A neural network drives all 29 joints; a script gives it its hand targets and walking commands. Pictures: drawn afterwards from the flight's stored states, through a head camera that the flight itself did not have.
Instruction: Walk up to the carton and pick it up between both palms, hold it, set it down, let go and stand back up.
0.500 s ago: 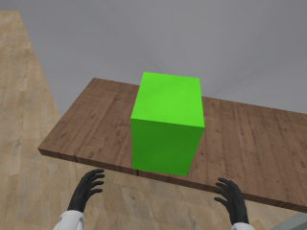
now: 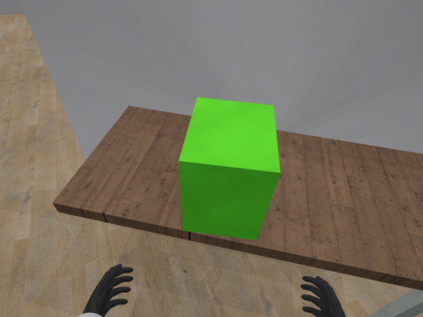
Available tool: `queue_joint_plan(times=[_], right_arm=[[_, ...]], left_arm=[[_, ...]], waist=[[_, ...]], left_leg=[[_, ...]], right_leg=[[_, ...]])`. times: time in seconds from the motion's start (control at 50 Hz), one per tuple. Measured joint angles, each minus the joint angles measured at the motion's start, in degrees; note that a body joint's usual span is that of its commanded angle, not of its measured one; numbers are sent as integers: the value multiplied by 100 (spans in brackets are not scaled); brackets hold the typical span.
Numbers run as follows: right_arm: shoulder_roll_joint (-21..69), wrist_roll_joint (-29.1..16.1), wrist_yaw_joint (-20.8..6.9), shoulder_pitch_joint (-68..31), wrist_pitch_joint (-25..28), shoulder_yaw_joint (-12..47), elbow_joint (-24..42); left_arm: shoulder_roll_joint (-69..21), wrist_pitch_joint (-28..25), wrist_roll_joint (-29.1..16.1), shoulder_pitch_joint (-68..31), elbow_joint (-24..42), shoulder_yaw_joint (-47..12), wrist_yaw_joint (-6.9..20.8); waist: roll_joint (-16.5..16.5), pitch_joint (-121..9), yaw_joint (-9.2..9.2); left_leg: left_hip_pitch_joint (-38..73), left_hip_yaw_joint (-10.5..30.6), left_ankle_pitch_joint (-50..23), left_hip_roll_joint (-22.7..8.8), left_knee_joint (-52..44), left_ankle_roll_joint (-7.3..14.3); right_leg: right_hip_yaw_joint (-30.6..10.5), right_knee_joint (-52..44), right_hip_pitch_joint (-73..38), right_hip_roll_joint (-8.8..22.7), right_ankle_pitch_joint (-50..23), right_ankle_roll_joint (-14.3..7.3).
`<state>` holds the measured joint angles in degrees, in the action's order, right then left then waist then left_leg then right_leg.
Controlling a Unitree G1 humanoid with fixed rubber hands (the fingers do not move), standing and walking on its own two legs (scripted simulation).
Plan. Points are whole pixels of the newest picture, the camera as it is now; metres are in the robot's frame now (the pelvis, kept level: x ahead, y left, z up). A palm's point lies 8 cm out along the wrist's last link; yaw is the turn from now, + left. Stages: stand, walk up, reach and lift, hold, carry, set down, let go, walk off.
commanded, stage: set down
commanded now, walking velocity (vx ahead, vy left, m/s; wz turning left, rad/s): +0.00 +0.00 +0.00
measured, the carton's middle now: (227, 169) +0.46 +0.00 +0.02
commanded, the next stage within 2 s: let go in 0.24 s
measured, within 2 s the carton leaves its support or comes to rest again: neither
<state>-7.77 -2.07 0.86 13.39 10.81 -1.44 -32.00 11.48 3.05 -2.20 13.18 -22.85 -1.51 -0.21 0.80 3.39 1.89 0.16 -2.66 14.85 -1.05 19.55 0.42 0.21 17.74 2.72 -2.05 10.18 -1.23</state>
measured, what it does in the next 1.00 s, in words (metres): stands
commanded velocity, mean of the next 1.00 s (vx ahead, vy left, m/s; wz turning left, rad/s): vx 0.00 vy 0.00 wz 0.00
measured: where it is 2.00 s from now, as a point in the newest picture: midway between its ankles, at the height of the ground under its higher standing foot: outside the picture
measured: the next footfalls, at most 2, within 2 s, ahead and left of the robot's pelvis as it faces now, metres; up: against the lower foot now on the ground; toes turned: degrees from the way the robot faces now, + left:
none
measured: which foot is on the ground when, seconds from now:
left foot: down 0.00-1.00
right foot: down 0.00-1.00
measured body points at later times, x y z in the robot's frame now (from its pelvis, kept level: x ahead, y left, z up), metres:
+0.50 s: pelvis -0.01 -0.01 +0.00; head -0.01 +0.00 +0.45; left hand +0.16 +0.22 -0.09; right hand +0.15 -0.23 -0.09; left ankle -0.04 +0.11 -0.75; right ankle +0.00 -0.11 -0.75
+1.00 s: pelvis -0.03 +0.00 -0.01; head -0.01 -0.01 +0.44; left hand +0.10 +0.25 -0.11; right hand +0.07 -0.27 -0.13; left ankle -0.04 +0.11 -0.75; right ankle +0.00 -0.11 -0.75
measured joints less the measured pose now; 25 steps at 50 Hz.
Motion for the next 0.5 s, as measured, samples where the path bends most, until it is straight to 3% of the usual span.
queue_joint_plan(times=[0.26,0.5], right_arm=[[-82,269,-129,-166,-84,-58,-589],[-139,313,-138,-246,181,15,-1007]], left_arm=[[90,327,149,-132,-528,111,16],[84,349,222,-236,-673,222,36]], waist=[[-32,36,-57],[44,47,-89]], left_leg=[[-159,-2,-30,-6,69,-35],[-193,8,-15,-48,149,-81]], right_leg=[[16,173,208,2,29,-36],[42,247,237,-34,42,-79]])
